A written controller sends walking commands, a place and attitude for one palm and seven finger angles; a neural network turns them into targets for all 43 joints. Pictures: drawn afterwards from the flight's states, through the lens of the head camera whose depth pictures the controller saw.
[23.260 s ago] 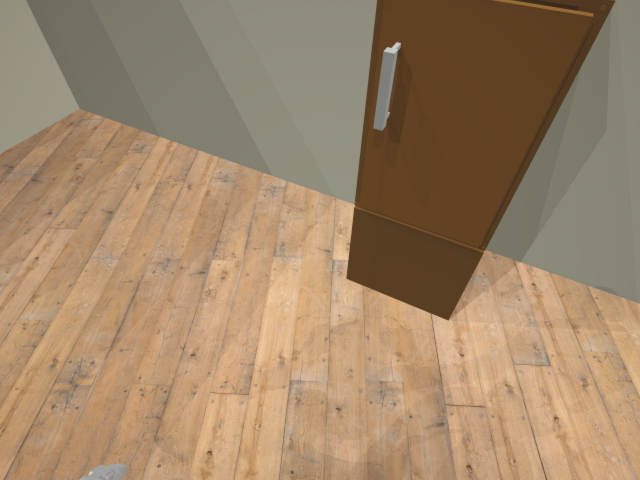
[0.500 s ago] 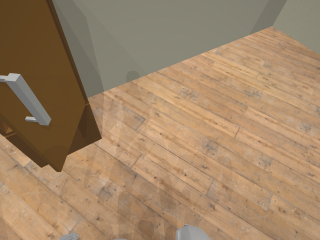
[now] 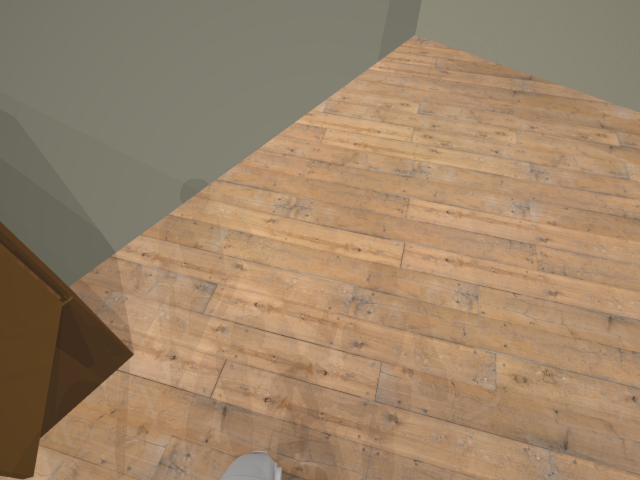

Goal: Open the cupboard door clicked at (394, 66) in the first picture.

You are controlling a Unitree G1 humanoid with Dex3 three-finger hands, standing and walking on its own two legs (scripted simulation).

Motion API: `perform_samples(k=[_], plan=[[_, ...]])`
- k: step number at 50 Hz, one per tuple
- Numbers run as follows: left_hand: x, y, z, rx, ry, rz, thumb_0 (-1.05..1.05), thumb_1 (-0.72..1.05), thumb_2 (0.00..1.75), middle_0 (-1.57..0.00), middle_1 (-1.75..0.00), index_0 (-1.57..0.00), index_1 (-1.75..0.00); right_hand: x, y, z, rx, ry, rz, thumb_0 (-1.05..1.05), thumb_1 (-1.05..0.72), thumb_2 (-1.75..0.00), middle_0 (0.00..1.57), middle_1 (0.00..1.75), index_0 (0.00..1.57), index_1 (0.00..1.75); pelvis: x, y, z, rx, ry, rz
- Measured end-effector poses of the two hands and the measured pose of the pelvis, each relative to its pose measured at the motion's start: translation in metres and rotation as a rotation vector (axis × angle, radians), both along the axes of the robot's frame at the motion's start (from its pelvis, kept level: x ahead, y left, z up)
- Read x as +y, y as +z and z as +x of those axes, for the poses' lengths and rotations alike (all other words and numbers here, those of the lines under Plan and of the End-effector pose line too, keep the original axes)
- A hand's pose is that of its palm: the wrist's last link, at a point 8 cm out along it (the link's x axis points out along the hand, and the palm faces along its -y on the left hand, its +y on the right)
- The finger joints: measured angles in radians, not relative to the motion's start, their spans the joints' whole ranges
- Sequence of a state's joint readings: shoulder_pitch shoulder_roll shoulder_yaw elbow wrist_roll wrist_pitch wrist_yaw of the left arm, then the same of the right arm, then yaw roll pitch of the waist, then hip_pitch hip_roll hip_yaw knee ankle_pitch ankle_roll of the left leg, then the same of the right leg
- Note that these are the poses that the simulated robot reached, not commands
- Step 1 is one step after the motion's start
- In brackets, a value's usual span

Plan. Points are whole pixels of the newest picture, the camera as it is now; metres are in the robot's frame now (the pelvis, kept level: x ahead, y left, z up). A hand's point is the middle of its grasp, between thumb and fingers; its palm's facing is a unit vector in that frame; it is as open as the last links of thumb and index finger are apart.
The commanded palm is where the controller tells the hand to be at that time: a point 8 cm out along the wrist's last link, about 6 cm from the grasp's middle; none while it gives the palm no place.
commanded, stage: walk to a spot facing it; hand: left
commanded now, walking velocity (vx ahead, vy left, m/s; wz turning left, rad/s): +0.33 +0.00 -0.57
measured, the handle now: out of the picture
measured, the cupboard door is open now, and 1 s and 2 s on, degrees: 53 53 53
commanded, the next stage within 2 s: turn to face it in 1.28 s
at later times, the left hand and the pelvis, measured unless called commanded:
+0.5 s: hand (289, 306) +0.41 +0.09 -0.17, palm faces -0.36 -0.90 -0.23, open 7.4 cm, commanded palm none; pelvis +0.20 -0.04 -0.03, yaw -18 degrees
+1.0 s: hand (314, 309) +0.42 +0.05 -0.19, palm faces -0.27 -0.95 -0.15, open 7.3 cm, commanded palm none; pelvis +0.43 -0.13 -0.02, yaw -23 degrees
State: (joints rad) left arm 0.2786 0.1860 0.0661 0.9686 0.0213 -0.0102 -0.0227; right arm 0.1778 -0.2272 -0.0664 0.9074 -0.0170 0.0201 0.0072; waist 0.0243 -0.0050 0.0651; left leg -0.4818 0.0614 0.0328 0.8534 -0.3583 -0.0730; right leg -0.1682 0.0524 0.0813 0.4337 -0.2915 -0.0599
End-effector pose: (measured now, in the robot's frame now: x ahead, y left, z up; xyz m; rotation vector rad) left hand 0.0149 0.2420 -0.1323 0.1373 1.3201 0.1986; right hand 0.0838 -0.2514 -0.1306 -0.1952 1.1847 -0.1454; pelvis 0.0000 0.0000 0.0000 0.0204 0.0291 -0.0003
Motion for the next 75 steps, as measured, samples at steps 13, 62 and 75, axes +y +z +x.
perform_samples(k=[13,62,75], plan=[[0.026,-0.018,0.142,0.021,-0.172,-0.029,0.01,0.91,0.9,-0.19,-0.3,-0.2,-0.3,0.034,0.004,0.044,-0.051,-0.132,-0.019,0.01,-0.91,-0.9,0.2,0.29,0.2,0.3,0.02,-0.007,0.096,0.005,-0.185,-0.014],[-0.206,-0.012,0.623,0.021,-0.445,-0.047,0.01,0.93,0.89,-0.19,-0.3,-0.2,-0.3,-0.134,-0.006,0.355,0.1,-0.503,0.02,-0.01,-0.95,-0.9,0.2,0.29,0.2,0.3,-0.162,-0.001,0.53,-0.027,-0.469,-0.014],[-0.342,-0.005,0.809,-0.182,-0.631,0.014,0.0,0.92,0.9,-0.19,-0.3,-0.19,-0.3,-0.15,-0.03,0.333,0.434,-0.668,0.217,0.01,-0.92,-0.9,0.2,0.29,0.2,0.3,-0.269,-0.019,0.615,-0.027,-0.501,0.001]])
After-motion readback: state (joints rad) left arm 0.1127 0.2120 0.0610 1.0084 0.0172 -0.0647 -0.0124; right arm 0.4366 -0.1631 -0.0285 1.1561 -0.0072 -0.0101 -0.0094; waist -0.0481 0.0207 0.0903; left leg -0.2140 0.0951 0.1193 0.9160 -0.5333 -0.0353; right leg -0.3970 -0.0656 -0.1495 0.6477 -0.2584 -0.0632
